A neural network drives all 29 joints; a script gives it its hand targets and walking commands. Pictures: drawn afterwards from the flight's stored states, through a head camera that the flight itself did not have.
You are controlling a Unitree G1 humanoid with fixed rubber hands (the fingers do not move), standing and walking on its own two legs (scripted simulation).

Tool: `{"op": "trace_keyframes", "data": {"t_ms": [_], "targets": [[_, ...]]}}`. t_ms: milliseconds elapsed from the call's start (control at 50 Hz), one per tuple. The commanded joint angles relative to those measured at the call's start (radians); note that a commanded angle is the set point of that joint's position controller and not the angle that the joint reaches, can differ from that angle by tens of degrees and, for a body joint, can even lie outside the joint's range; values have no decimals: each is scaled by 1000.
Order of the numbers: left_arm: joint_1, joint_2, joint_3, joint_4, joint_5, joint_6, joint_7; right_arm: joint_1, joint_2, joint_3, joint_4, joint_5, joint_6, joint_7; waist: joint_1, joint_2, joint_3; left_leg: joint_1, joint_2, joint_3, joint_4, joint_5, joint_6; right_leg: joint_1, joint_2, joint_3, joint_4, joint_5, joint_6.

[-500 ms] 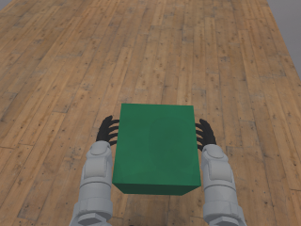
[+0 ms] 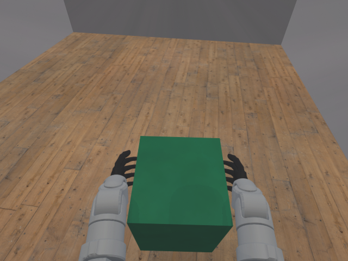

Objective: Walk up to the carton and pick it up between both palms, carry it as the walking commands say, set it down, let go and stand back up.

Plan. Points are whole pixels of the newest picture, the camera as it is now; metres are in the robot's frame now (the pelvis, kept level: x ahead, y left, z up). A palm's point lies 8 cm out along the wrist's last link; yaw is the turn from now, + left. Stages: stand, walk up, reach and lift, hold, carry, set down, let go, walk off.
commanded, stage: reach and lift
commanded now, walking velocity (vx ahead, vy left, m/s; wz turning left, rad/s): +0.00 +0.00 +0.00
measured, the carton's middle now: (178, 197) +0.31 +0.01 -0.03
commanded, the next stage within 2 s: hold in 1.06 s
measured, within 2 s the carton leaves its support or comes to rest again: neither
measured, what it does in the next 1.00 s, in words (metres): stands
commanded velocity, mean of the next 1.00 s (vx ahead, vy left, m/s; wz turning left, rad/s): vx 0.00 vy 0.00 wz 0.00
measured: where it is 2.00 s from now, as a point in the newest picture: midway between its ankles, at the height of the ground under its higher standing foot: outside the picture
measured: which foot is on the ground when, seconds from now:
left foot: down 0.00-1.00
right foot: down 0.00-1.00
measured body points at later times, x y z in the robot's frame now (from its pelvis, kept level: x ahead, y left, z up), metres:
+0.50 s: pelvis +0.00 +0.00 +0.00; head -0.04 +0.00 +0.45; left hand +0.32 +0.15 +0.05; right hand +0.32 -0.14 +0.04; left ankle +0.02 +0.13 -0.74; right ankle +0.02 -0.12 -0.74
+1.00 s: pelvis +0.00 +0.00 +0.00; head -0.04 +0.00 +0.45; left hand +0.31 +0.15 +0.05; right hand +0.31 -0.14 +0.04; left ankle +0.02 +0.13 -0.74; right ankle +0.02 -0.12 -0.74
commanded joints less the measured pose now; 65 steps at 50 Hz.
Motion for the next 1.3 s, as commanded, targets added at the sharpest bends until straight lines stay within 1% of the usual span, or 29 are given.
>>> {"op": "trace_keyframes", "data": {"t_ms": [0, 80, 160, 380, 680, 800, 980, 1280], "targets": [[-474, -951, -550, 20, -239, 21, -244, -528, 938, 555, -23, 250, -8, 245, -6, -16, -261, 111, -81, -12, -55, 120, 0, 104, 66, 26, -69, 111, -10], [-480, -935, -518, 30, -230, 51, -243, -533, 919, 522, -8, 244, 23, 245, -10, -18, -195, 100, -82, -9, -74, 62, 2, 103, 63, 27, -85, 57, -11], [-486, -938, -502, 34, -226, 62, -241, -546, 911, 510, -7, 247, 35, 246, -8, -13, -184, 98, -83, -9, -75, 51, 2, 111, 64, 28, -85, 49, -12], [-478, -956, -526, 1, -241, 66, -234, -547, 897, 532, -54, 268, 41, 246, -3, -2, -232, 123, -76, -22, -63, 99, 1, 125, 70, 25, -71, 89, -13], [-417, -942, -550, -39, -257, 74, -234, -470, 889, 542, -85, 274, 54, 239, -9, -5, -232, 139, -75, -30, -66, 169, 0, 152, 72, 26, -77, 160, -7], [-390, -935, -561, -64, -262, 76, -234, -439, 892, 554, -108, 281, 59, 236, -9, -7, -230, 140, -77, -30, -68, 177, 2, 162, 72, 28, -79, 174, -4], [-371, -926, -572, -92, -268, 80, -235, -407, 897, 565, -127, 286, 66, 234, -10, -9, -215, 131, -79, -28, -72, 147, 7, 161, 70, 30, -81, 151, -3], [-381, -927, -575, -104, -271, 86, -242, -396, 914, 561, -121, 283, 75, 239, -10, -9, -185, 105, -76, -25, -76, 62, 13, 141, 68, 29, -83, 69, -10]]}}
